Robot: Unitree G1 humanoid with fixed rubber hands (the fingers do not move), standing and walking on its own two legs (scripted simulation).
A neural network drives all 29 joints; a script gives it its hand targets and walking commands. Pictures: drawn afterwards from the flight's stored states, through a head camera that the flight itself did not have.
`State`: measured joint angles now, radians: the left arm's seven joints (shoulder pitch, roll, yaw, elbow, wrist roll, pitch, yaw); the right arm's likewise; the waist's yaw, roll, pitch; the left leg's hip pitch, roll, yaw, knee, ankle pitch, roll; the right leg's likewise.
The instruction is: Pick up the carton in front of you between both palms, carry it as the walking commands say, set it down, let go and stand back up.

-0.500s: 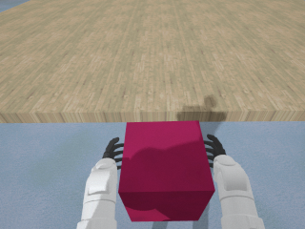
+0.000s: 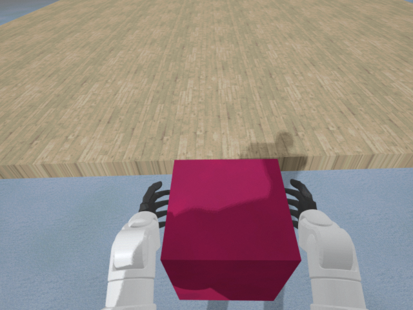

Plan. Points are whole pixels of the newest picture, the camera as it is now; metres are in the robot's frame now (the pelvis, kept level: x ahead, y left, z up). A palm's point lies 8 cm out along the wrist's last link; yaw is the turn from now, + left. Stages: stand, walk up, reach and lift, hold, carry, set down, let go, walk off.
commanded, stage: carry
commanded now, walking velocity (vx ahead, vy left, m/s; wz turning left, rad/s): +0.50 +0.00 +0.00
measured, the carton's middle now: (225, 233) +0.29 -0.01 +0.00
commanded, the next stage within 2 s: none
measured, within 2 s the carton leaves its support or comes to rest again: neither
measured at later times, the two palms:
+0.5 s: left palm (162, 137) +0.52 +0.14 +0.09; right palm (280, 136) +0.50 -0.16 +0.10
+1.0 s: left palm (181, 83) +0.84 +0.11 +0.09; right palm (265, 80) +0.83 -0.18 +0.09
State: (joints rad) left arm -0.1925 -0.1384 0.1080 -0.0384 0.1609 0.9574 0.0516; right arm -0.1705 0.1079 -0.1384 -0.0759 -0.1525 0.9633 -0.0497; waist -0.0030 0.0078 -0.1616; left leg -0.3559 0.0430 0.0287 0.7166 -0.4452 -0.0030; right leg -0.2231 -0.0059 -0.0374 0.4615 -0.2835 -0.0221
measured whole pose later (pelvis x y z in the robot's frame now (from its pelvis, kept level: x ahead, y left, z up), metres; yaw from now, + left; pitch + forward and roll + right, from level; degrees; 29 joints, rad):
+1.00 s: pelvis +0.57 -0.03 +0.00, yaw -1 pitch +4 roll +1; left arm -0.12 -0.13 0.08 -0.41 0.09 1.17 0.08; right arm -0.12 0.13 -0.08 -0.43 -0.11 1.18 -0.09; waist 0.01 0.01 -0.07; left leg -0.59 0.09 0.17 0.58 -0.06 0.02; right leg 0.02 -0.03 -0.23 0.24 -0.33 -0.01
